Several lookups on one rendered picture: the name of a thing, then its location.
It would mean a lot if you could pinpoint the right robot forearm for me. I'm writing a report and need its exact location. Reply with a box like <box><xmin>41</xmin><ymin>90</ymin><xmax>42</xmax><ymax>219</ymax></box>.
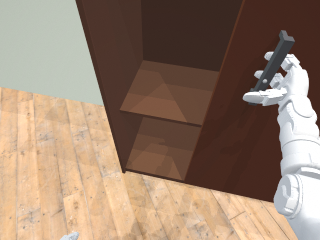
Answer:
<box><xmin>277</xmin><ymin>95</ymin><xmax>320</xmax><ymax>180</ymax></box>

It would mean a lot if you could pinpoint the handle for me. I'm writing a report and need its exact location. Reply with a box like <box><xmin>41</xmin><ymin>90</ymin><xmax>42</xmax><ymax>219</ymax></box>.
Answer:
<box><xmin>248</xmin><ymin>30</ymin><xmax>295</xmax><ymax>106</ymax></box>

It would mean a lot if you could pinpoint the wardrobe door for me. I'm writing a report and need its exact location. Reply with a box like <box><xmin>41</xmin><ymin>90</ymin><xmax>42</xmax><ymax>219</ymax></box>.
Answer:
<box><xmin>184</xmin><ymin>0</ymin><xmax>320</xmax><ymax>203</ymax></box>

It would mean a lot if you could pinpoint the robot right hand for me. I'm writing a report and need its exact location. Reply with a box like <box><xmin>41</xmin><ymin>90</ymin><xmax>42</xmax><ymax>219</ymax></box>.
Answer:
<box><xmin>242</xmin><ymin>51</ymin><xmax>309</xmax><ymax>106</ymax></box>

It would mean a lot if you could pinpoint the right robot upper arm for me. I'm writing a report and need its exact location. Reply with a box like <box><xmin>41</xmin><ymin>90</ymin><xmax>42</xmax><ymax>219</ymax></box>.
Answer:
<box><xmin>273</xmin><ymin>173</ymin><xmax>320</xmax><ymax>240</ymax></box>

